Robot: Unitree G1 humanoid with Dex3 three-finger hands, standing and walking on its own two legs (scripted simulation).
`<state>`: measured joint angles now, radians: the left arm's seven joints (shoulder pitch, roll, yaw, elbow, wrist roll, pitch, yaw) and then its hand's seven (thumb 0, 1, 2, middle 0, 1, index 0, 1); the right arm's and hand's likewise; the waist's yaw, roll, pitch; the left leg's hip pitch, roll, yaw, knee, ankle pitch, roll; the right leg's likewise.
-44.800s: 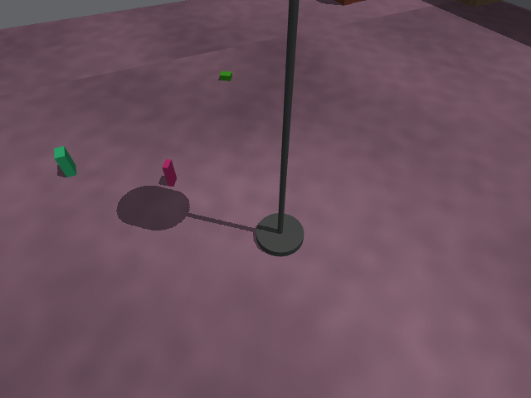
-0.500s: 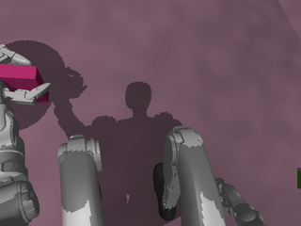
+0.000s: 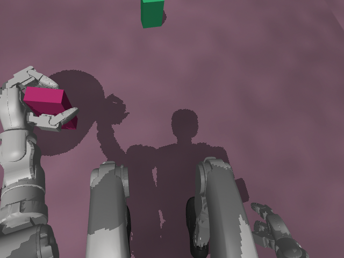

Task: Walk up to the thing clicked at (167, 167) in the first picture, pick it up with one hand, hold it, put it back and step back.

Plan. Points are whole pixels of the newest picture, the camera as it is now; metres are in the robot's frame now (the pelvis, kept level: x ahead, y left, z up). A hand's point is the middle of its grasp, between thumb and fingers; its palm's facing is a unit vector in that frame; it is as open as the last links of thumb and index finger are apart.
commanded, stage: hold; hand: left
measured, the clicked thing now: (54, 111) +0.42 +0.26 -0.04
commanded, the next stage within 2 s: none
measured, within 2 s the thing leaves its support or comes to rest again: neither
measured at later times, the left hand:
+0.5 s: hand (0, 65) +0.39 +0.23 +0.18, palm faces +0.21 -0.97 -0.08, open 8.1 cm
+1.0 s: hand out of the picture +0.38 +0.23 +0.30, palm faces +0.21 -0.98 -0.04, open 8.1 cm
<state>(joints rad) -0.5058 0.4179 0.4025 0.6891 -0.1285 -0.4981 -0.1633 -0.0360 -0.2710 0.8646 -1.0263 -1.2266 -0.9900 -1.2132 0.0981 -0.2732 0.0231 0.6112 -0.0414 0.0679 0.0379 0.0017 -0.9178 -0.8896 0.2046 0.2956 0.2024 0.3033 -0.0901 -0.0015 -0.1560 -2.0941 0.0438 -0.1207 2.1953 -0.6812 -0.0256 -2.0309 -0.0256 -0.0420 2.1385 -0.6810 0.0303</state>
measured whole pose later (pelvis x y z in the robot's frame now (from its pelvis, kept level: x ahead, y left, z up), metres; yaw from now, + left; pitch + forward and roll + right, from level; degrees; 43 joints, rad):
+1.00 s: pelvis +0.05 +0.01 +0.27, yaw +4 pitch +17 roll -3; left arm -0.14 0.24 0.19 0.36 -0.16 -0.33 -0.04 -0.04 -0.28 0.87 -1.03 -1.22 -1.00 -1.20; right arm 0.22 -0.23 0.00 0.62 0.02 -0.04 -0.03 0.01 -0.92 -0.89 0.20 0.30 0.20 0.30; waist -0.03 0.01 -0.13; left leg -1.04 0.06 -0.03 1.26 -0.53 -0.01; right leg -0.99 -0.04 -0.04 1.20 -0.52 0.03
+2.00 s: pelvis +0.08 +0.00 +0.33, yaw +4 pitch +9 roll -1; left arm -0.14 0.20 0.17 0.44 -0.17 -0.37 -0.05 -0.04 -0.29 0.88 -1.04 -1.22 -1.00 -1.20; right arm 0.23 -0.22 -0.01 0.64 0.00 0.01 -0.03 0.01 -0.92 -0.89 0.20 0.30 0.20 0.30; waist -0.02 0.00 -0.06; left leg -0.64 0.06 -0.01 0.92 -0.43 -0.03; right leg -0.61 -0.03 -0.04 0.89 -0.43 0.02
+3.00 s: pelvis +0.03 +0.00 +0.14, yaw +3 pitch +31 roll -3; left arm -0.53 0.29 0.36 0.94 -0.09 -0.75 0.00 -0.04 -0.29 0.89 -1.02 -1.23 -0.99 -1.22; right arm 0.13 -0.24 -0.01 0.69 -0.09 0.00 0.08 0.00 -0.89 -0.89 0.20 0.30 0.20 0.30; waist -0.07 0.00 -0.19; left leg -1.63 0.06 -0.06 1.74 -0.65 -0.03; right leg -1.60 -0.03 -0.03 1.71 -0.65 0.02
